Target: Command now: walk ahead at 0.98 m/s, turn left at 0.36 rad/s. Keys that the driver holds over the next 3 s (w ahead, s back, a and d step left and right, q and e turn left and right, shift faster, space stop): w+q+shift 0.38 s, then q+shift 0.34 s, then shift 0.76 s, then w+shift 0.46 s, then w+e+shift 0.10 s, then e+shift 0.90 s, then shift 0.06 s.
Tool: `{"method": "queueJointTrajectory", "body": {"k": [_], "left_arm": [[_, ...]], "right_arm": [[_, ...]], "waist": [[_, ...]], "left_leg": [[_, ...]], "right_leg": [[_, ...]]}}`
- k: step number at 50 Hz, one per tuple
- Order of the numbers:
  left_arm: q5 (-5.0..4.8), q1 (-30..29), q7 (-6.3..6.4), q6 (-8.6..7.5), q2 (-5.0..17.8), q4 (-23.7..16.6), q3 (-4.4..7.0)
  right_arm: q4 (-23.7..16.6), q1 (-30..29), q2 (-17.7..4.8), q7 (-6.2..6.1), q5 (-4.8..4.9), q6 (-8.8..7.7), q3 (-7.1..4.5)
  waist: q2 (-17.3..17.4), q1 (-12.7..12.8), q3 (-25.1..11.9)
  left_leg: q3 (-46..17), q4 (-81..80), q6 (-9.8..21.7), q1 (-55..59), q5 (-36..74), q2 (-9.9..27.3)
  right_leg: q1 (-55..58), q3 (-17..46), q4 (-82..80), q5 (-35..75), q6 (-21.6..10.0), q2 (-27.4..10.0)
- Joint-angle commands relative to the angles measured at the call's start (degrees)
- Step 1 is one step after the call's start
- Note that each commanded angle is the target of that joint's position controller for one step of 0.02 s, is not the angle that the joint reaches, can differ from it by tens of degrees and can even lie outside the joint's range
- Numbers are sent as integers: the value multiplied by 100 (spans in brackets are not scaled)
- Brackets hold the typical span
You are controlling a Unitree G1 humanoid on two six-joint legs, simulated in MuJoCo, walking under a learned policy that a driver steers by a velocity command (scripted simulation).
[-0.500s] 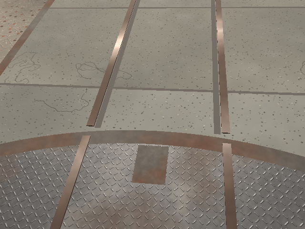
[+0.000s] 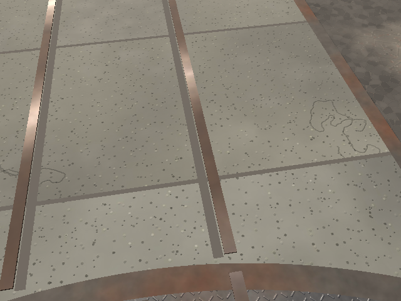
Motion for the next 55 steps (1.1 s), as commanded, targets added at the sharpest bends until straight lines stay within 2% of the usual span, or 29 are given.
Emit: {"method": "queueJointTrajectory", "body": {"k": [1,4,8,10,12,13,14,15,16,17,19,22,25,26,28,30,31,32,33,34,35,36,37,38,41,44,47,51,55], "left_arm": [[144,-184,-74,7,71,-716,-119],[-14,-1270,-154,4,108,-1194,-257],[-146,-1738,-132,-3,217,-1330,-277],[-133,-1626,-38,-25,425,-1337,-196],[-99,-457,112,-82,746,-1043,-22],[-24,597,243,-110,1103,-891,121],[184,1526,348,-76,1557,-795,263],[123,1300,283,-14,1707,-734,344],[53,705,251,20,1023,-839,249],[-15,462,210,1,624,-803,154],[-14,541,194,-46,429,-546,97],[-218,695,127,-181,187,-213,42],[-298,119,173,-201,384,-202,76],[-473,-831,337,-100,795,-601,228],[-474,-552,506,-49,1170,-600,309],[-552,-340,528,14,1510,-628,421],[-607,-378,500,48,1526,-697,439],[-614,-363,434,43,1305,-759,379],[-424,-29,316,21,590,-761,185],[-251,1143,230,-62,413,-973,21],[-327,1013,163,-129,1181,-1123,105],[-405,396,175,-122,1429,-1258,159],[-353,178,268,-39,1358,-1240,171],[-312,208,340,68,1300,-1161,165],[-249,245,409,251,1102,-1141,165],[-231,43,475,306,674,-1223,46],[-286,-204,472,428,558,-1300,13],[-316,-638,403,473,545,-1449,24],[-326,-507,276,346,472,-1427,56]], "right_arm": [[-167,253,-281,-50,82,-179,9],[-351,253,-474,-59,78,-210,-53],[-380,574,-757,44,204,-224,-158],[-341,768,-801,12,212,-166,-171],[-324,769,-1021,17,211,-131,-224],[-459,527,-934,41,236,-162,-214],[-710,594,-43,3,325,-204,-14],[-993,853,-108,-44,455,-136,51],[-882,277,-381,-77,293,-17,7],[-920,-136,-380,-6,169,31,-2],[-1022,-433,-181,136,16,166,7],[-1366,-862,40,185,-60,391,53],[-1768,-1347,69,303,-57,366,158],[-1671,-1128,-37,262,564,237,125],[-1646,-1102,-275,318,385,150,60],[-1623,-633,-645,343,314,212,-103],[-1504,20,-954,322,301,255,-246],[-1325,757,-1293,234,305,310,-421],[-1380,473,-1534,57,360,370,-462],[-1951,-243,-1944,68,-61,258,-363],[-2265,-423,-1823,131,-95,257,-402],[-2371,-805,-1629,167,59,229,-360],[-2404,-1143,-1291,138,252,205,-272],[-2417,-1317,-1106,110,318,203,-186],[-2224,-1333,-1000,-1,184,233,-149],[-2029,-1082,-984,-174,160,314,-123],[-2035,-1238,-825,-264,187,494,-49],[-2038,-1264,-667,-267,126,610,24],[-1964,-1234,-486,-192,142,602,110]], "waist": [[353,373,203],[240,229,587],[411,-63,378],[398,-36,92],[297,538,-754],[261,1075,-1319],[-817,1184,-2179],[-1835,813,-2615],[-882,767,-1530],[-332,740,-856],[-210,495,-317],[-356,187,71],[-563,-100,253],[-545,-185,297],[-249,-181,-111],[-459,-440,-540],[-476,-770,-839],[-128,-1095,-1113],[1474,-703,-685],[2076,188,-1823],[1308,-154,-3133],[394,-55,-2314],[-326,172,-1732],[-505,338,-1294],[-178,476,-859],[34,345,-1231],[404,300,-1313],[827,89,-958],[1013,179,-758]], "left_leg": [[-2842,-1824,1163,348,-676,1575],[-2236,-2270,983,-609,-102,1257],[-2011,-2099,663,-289,1705,1186],[-2039,-1336,476,529,2668,1231],[-1758,584,245,514,3721,915],[-1650,2056,148,-446,2760,683],[-1109,3939,99,-1803,-830,296],[-732,5084,118,-2688,-1376,347],[-624,5285,147,-3110,-716,773],[-566,5008,109,-3086,-359,934],[-550,4761,13,-2869,-272,1179],[-292,4483,-147,-3058,-359,1242],[56,2783,-189,-2396,710,1108],[34,2059,-278,-1977,1309,1121],[572,1299,-325,-742,1915,612],[685,1152,-100,147,1655,274],[578,1077,131,966,1676,179],[263,782,384,2163,2133,191],[-631,319,792,2772,3818,695],[-3643,513,2037,3785,5886,2232],[-4727,-366,2458,4107,3625,2638],[-4455,-729,2119,3239,2210,2312],[-4049,-736,1744,2433,1715,2072],[-3645,-726,1557,1564,2198,1901],[-2491,-576,1317,4,4069,1488],[-2006,-321,1128,38,4776,1283],[-1870,-290,809,10,3627,1103],[-2177,-393,702,-98,1733,1156],[-2479,-61,594,50,1642,1215]], "right_leg": [[-1347,218,-688,-173,356,-576],[-648,-136,-2545,823,641,-540],[569,-382,-3689,1962,666,-143],[800,-336,-4186,1549,588,0],[2393,-399,-4370,960,421,130],[3758,244,-4252,245,260,-620],[5194,2312,-4545,-1702,3,-2416],[5148,4605,-5519,-2851,-457,-3047],[4297,3837,-5656,-3028,-360,-2603],[3556,2767,-5637,-1894,-259,-2317],[2700,1481,-5797,-260,-116,-1924],[2420,106,-5575,3423,24,-1787],[1737,-1071,-5821,3996,212,-1398],[1515,-1368,-5792,3566,265,-1140],[1425,-1584,-5291,4555,342,-1082],[1693,-1508,-4328,5742,410,-1216],[1543,-1429,-3338,5779,431,-1241],[882,-1346,-1873,4370,609,-1040],[-384,-1426,213,-1242,937,-75],[-1545,-253,2196,-2613,1073,456],[-1615,783,2454,-2040,954,360],[-1767,770,1831,-1528,855,188],[-1736,706,1321,-1221,881,-89],[-1449,644,983,-1129,928,-209],[-650,348,46,-1079,1019,-384],[-628,160,-653,-424,1140,-253],[-497,117,-1318,238,1185,-228],[-196,104,-2280,290,1087,-220],[715,-5,-4029,434,790,-143]]}}
Next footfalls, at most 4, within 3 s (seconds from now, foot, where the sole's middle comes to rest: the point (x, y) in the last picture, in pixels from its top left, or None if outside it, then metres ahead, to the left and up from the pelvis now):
0.26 right None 0.44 -0.13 -0.77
0.66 left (148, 244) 0.69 0.20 -0.77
1.12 right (189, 198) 0.87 0.05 -0.77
2.10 right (125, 150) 1.13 0.32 -0.77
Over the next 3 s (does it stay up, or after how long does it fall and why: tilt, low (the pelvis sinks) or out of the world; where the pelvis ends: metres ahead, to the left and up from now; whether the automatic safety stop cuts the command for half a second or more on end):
stays up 1.22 0.38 -0.01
